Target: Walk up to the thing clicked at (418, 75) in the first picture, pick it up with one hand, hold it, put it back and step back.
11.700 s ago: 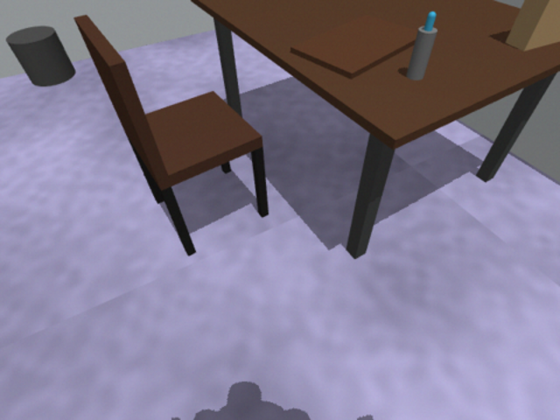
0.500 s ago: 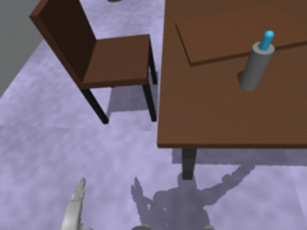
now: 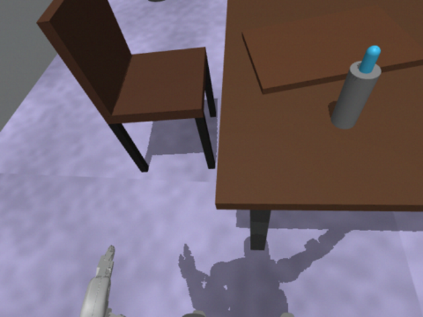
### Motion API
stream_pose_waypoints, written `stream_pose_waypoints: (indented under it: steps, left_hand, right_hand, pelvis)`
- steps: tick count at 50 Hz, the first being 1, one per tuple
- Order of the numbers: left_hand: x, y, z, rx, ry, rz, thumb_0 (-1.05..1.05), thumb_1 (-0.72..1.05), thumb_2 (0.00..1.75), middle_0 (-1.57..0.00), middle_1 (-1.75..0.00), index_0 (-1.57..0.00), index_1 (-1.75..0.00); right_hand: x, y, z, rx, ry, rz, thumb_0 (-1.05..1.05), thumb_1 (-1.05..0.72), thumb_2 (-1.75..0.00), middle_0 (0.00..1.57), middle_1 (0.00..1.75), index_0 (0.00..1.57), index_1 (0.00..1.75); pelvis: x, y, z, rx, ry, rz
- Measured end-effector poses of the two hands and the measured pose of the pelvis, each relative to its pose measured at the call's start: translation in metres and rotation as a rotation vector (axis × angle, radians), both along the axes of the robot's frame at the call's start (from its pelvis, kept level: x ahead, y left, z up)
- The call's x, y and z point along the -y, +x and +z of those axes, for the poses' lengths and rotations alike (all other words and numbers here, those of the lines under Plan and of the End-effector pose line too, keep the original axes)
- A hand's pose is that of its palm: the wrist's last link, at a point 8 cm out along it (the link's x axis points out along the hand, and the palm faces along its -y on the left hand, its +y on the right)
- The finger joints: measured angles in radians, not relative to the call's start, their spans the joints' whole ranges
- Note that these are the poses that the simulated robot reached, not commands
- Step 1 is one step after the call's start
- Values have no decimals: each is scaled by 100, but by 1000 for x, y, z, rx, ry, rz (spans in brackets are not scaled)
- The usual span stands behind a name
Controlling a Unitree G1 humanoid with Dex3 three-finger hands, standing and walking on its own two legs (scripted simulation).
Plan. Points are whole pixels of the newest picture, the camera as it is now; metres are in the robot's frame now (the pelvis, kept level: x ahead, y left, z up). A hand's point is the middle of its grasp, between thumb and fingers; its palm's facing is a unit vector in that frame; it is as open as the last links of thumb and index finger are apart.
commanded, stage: go down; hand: right
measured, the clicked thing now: (356, 89) +0.55 -0.21 +0.08
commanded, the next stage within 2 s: approach in 0.08 s
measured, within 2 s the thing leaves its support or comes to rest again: neither
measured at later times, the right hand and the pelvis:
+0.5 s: hand out of the picture +0.43 -0.36 +0.13, palm faces +0.14 +0.99 +0.01, open 17.4 cm; pelvis -0.01 +0.00 -0.01, yaw +0 degrees
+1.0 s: hand (376, 122) +0.48 -0.24 +0.06, palm faces +0.17 +0.99 +0.03, open 17.6 cm; pelvis -0.01 +0.00 -0.03, yaw +2 degrees
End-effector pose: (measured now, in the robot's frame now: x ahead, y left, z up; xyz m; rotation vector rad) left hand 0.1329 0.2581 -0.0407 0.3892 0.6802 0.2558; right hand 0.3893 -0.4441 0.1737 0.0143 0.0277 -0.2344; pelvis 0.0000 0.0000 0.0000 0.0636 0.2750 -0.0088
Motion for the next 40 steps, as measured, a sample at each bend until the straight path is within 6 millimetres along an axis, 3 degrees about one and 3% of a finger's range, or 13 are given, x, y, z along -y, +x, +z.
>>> stream_pose_waypoints:
  steps: [19,24,35,40]
  left_hand:
    - [5,2,3,28,-9,-27,-1,-55,5,-6,-5,-5,-6]
    - [9,1,2,32,-12,-49,-1,-55,5,-6,-5,-5,-6]
    - [4,-16,-5,21,-3,-26,-1,-53,3,-6,-6,-6,-5]
    - [-7,-25,-3,10,27,17,-1,-53,3,-7,-6,-6,-5]
  right_hand:
    - [-12,1,-11,-30,-5,34,-1,54,-5,5,5,6,5]
    - [-32,12,-36,-53,8,83,-1,53,-5,5,4,6,5]
    - [-105,46,-122,-52,54,131,-1,55,-6,5,5,6,5]
    - [-127,58,-137,-20,57,89,-1,57,-5,4,5,5,5]
  pelvis:
    - [-1,-4,-2,2,-1,-6]
    - [-1,-7,-6,-13,-1,-6]
    - [-1,-17,-25,-72,-1,16]
    - [-1,-18,-32,-86,1,29]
